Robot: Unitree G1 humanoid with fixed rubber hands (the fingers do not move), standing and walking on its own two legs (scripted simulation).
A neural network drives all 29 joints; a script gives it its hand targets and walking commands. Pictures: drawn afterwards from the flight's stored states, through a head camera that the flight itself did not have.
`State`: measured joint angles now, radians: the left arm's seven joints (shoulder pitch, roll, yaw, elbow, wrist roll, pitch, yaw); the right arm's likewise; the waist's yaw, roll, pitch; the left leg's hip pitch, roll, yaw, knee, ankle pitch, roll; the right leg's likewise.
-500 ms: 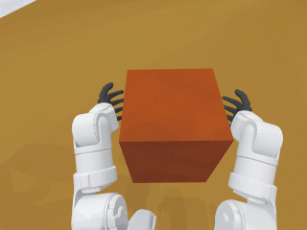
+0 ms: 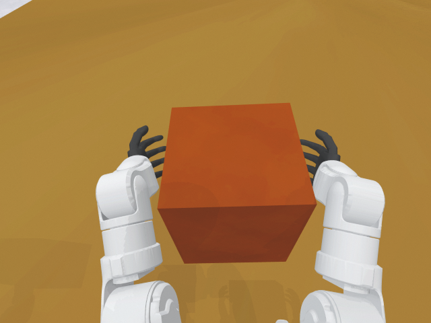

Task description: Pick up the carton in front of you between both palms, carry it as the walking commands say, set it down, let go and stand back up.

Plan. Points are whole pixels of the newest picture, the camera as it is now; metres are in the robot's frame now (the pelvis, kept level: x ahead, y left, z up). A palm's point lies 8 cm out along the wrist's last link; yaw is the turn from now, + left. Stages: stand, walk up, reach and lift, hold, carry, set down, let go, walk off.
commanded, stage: carry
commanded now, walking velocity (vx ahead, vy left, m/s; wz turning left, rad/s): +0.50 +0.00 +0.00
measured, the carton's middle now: (232, 189) +0.36 +0.00 +0.05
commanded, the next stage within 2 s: none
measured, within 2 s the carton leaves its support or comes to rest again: neither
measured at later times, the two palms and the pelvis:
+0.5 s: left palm (161, 104) +0.59 +0.16 +0.08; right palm (282, 102) +0.61 -0.14 +0.07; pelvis +0.37 -0.01 +0.00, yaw +4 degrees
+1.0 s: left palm (158, 36) +0.93 +0.22 +0.09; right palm (252, 37) +0.92 -0.08 +0.10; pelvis +0.71 +0.07 +0.00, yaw +1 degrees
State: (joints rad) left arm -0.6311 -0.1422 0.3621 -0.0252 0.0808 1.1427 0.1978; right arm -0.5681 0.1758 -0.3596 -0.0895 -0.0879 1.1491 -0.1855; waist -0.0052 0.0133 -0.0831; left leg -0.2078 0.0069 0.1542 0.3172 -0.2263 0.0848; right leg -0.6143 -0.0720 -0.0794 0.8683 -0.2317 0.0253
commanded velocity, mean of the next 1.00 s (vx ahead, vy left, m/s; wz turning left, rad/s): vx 0.50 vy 0.00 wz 0.00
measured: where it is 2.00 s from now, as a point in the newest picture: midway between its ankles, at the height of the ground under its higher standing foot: (211, 133)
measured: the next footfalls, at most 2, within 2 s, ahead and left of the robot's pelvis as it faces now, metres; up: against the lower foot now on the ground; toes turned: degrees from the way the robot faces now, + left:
right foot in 0.22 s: +0.35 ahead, -0.10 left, +0.00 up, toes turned -10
left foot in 0.64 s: +0.66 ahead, +0.15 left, +0.00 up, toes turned +15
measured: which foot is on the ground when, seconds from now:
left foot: down 0.00-0.24, up 0.26-0.62, down 0.64-1.00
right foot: up 0.00-0.20, down 0.22-0.68, up 0.70-1.00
